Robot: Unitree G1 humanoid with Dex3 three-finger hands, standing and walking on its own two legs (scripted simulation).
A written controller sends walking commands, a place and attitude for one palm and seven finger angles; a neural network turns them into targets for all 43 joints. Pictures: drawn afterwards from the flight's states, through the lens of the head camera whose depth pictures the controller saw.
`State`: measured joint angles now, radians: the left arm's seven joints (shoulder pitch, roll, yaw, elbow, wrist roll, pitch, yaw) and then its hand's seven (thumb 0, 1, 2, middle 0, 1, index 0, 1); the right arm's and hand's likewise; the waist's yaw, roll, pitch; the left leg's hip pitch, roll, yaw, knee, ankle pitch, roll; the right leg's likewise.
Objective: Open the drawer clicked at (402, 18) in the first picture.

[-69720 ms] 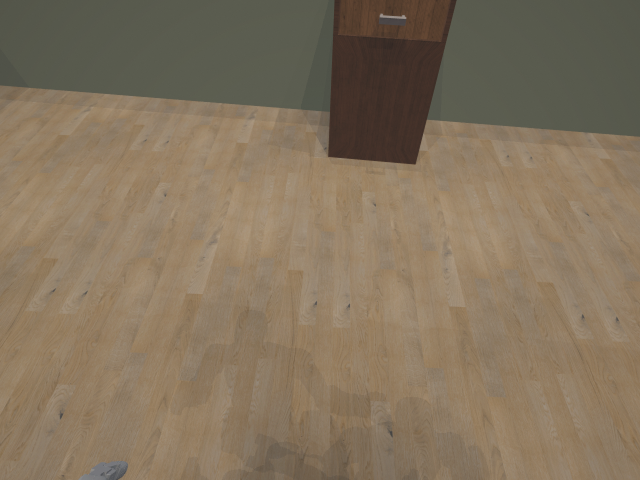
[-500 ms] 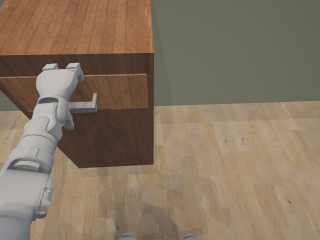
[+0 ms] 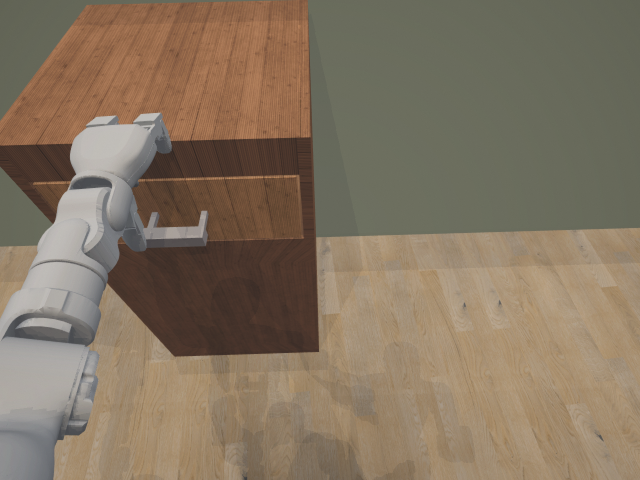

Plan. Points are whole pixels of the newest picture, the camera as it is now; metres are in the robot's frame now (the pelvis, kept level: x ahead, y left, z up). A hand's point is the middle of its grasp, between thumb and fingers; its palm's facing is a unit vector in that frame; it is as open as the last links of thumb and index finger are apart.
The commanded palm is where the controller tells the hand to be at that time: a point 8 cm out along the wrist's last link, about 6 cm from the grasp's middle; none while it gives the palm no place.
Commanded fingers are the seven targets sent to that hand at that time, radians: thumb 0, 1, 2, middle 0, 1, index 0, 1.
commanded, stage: lift the hand off the handle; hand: left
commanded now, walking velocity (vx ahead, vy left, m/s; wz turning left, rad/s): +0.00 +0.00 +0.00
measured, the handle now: (177, 227) +0.52 +0.24 -0.05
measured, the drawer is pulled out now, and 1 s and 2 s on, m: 0.00 0.00 0.00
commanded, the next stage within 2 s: draw the hand back to the body in 0.02 s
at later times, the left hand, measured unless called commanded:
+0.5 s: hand (112, 231) +0.40 +0.25 +0.10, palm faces +0.04 -0.02 -1.00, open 13.8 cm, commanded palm +0.35 +0.25 +0.17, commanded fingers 0.00 -0.50 0.30 -0.30 -1.20 -0.30 -1.20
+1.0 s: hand (83, 280) +0.29 +0.21 +0.17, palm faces +0.33 -0.91 -0.26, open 13.0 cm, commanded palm +0.23 +0.26 +0.18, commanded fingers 0.00 0.03 0.52 -0.26 -0.86 -0.26 -0.86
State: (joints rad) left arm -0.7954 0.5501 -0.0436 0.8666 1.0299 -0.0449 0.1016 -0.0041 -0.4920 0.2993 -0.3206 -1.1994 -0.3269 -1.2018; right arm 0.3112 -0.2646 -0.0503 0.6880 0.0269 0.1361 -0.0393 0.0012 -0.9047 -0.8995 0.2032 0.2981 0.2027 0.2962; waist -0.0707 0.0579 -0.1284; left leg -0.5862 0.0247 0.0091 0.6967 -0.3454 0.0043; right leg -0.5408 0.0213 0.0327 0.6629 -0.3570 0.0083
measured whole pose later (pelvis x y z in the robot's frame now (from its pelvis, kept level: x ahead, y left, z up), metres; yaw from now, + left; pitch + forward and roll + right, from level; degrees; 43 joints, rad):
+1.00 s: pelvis +0.00 -0.01 +0.03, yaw +1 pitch -2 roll +0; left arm 0.04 0.30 0.19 -0.08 -0.04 -0.07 0.09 -0.01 -0.28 0.39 -0.30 -1.06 -0.30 -1.06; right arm 0.14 -0.20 0.07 0.60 0.01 -0.06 -0.10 0.01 -0.90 -0.90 0.20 0.30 0.20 0.30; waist 0.04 0.04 0.01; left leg -0.14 0.03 0.00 0.42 -0.25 -0.02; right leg -0.09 0.02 0.02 0.39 -0.26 -0.01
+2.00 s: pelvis +0.00 -0.01 +0.03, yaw +0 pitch +1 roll -1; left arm 0.57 0.32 0.33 -0.49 -0.03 -0.14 0.11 0.01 0.89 0.90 -0.21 -0.30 -0.21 -0.30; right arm 0.18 -0.24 0.01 0.56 -0.02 -0.06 -0.07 0.01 -0.90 -0.90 0.20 0.30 0.20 0.30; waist 0.02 0.06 -0.01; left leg -0.22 0.05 0.02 0.46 -0.25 -0.01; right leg -0.16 0.04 0.04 0.37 -0.23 0.00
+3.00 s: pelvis -0.17 -0.01 +0.00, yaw +3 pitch +1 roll -2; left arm 0.66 0.41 0.39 -0.64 -0.05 -0.20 0.20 0.01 0.89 0.90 -0.21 -0.30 -0.22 -0.30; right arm 0.25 -0.17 -0.02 0.61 -0.04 -0.14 -0.07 0.01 -0.90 -0.90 0.20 0.30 0.20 0.30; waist -0.04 0.02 -0.03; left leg -0.55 0.08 0.03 0.53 -0.03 0.00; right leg -0.35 0.10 -0.03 0.82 -0.54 -0.02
